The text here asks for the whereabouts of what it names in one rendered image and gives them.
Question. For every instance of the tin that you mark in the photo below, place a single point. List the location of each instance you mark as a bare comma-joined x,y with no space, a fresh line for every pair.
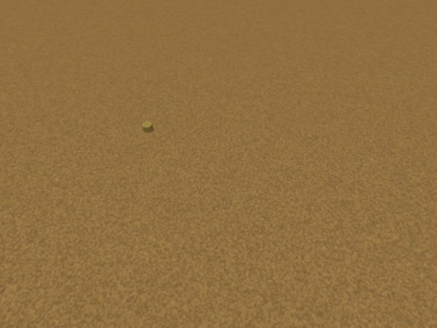
147,126

